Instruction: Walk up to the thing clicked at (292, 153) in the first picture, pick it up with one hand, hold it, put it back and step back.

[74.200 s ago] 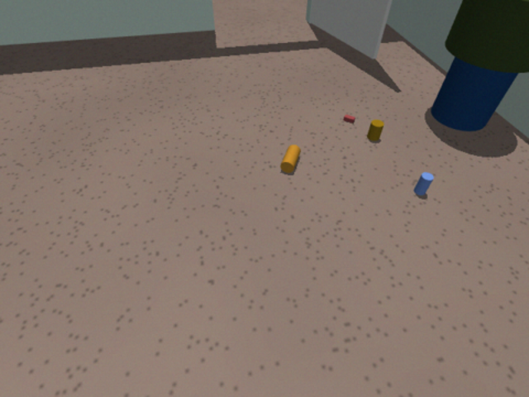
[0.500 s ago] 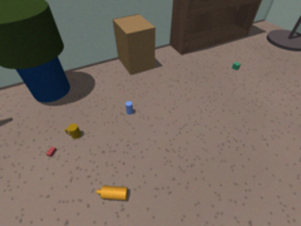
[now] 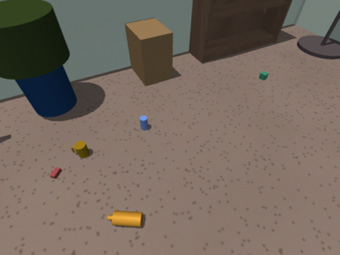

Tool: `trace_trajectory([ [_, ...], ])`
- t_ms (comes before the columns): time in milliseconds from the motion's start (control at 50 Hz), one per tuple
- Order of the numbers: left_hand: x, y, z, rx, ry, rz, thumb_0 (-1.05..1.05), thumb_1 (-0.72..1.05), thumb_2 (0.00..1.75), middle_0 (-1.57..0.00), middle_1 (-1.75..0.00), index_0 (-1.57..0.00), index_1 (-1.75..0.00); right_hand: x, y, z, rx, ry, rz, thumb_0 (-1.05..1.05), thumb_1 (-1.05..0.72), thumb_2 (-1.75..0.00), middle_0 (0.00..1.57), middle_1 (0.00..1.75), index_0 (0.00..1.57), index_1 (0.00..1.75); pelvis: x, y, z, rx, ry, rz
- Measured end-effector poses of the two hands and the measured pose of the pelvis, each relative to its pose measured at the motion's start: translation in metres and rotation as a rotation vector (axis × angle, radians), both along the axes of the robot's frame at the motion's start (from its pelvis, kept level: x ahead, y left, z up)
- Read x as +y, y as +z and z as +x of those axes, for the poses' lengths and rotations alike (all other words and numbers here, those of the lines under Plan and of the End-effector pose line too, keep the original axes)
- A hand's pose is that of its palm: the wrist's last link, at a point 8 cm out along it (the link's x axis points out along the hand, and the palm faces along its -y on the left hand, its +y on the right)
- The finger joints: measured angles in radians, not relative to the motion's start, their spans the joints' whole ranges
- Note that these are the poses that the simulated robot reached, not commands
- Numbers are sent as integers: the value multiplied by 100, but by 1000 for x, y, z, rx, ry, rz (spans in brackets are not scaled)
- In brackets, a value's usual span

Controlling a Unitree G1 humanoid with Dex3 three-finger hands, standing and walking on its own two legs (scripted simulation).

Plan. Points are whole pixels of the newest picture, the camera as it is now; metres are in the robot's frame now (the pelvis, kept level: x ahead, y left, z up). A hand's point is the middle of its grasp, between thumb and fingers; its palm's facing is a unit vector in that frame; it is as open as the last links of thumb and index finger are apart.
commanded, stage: step back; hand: left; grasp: from above
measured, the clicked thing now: (124, 218) +0.46 +0.28 -0.74
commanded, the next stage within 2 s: none
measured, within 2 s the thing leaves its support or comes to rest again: neither
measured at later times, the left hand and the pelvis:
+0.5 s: hand out of the picture +0.05 +0.31 -0.18, palm faces -0.07 -0.93 -0.36, open 7.4 cm; pelvis -0.08 +0.05 -0.02, yaw -2 degrees
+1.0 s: hand out of the picture -0.07 +0.30 -0.16, palm faces -0.02 -0.92 -0.40, open 7.4 cm; pelvis -0.21 +0.04 -0.02, yaw +0 degrees
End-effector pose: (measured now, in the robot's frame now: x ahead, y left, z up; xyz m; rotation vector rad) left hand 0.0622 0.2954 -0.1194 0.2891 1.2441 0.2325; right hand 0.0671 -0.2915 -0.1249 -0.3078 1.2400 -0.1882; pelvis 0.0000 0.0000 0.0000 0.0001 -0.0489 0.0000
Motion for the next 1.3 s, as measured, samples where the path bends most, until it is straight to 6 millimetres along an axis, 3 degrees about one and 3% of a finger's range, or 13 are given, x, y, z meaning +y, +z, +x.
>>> trace_trajectory([
  [180,30,-8,-1,-24,-27,39,1,90,90,-21,-30,-20,-30,-6,-1,-15,10,-22,-51,1,-91,-89,20,30,20,30,19,-13,-30,16,2,1],
  [300,60,-25,17,-94,-53,43,1,90,90,-21,-30,-20,-30,8,1,-51,45,-10,-116,1,-91,-89,20,30,20,30,42,-27,-50,20,8,-5],
  [400,61,-22,10,-98,-74,31,1,90,90,-21,-30,-20,-30,24,10,-76,64,-17,-118,1,-90,-89,20,30,20,30,48,-18,-66,27,-6,-22],
  [560,54,-22,-33,-40,-128,28,1,90,90,-21,-30,-20,-30,32,4,-93,-51,-42,-89,1,-90,-89,20,30,21,30,48,-20,-96,14,-63,-13],
  [720,36,-14,-87,-39,-147,59,1,90,90,-21,-30,-20,-30,11,-19,-124,-94,-67,-41,1,-90,-89,20,30,21,30,32,-31,-136,-5,-85,-18],
  [800,33,1,-113,-50,-123,65,1,90,90,-21,-30,-20,-30,8,-14,-145,-69,-69,-35,1,-90,-89,20,30,20,30,31,-21,-153,1,-83,20],
  [900,37,10,-126,-108,-112,78,1,90,90,-21,-30,-21,-30,7,-11,-178,-18,-31,-57,1,-90,-89,20,30,20,30,34,-17,-176,20,-50,20],
  [1040,57,-7,-151,-183,-102,55,1,90,90,-21,-30,-21,-30,21,-9,-215,1,25,-101,1,-91,-89,20,30,20,30,49,-30,-220,6,3,20],
  [1160,65,-11,-196,-128,-71,32,1,90,90,-21,-30,-20,-30,36,11,-242,-49,35,-95,1,-90,-89,20,30,21,30,53,-19,-252,0,-15,-11],
  [1300,64,-14,-258,-60,-84,42,1,90,90,-21,-30,-20,-30,30,19,-261,-148,32,-105,1,-90,-89,20,30,21,30,46,-19,-297,7,-65,-17],
])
